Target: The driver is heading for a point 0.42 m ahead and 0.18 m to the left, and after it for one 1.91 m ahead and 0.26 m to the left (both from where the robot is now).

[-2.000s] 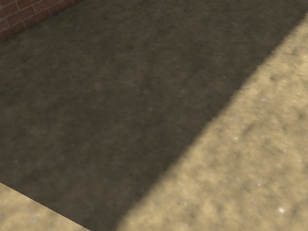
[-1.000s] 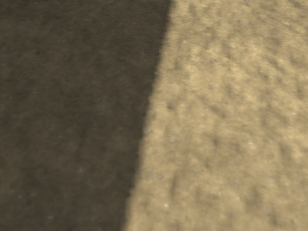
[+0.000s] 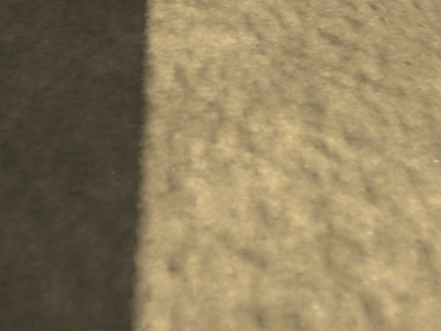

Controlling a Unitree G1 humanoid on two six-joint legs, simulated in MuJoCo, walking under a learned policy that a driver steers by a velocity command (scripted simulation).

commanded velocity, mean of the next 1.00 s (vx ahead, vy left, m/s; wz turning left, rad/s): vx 0.38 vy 0.00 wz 0.49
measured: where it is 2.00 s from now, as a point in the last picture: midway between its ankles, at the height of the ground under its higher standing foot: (204, 314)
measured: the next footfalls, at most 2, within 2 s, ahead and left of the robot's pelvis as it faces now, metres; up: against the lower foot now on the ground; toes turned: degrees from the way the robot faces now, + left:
right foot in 0.26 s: +0.32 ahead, -0.15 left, +0.00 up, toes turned +9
left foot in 0.74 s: +0.50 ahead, +0.18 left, +0.00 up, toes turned +27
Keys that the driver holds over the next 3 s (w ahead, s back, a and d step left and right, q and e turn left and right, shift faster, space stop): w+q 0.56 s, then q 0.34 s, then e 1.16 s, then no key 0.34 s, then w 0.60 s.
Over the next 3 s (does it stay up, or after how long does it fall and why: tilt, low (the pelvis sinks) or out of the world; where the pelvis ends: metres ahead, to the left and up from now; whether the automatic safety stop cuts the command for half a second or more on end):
stays up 0.67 0.06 0.00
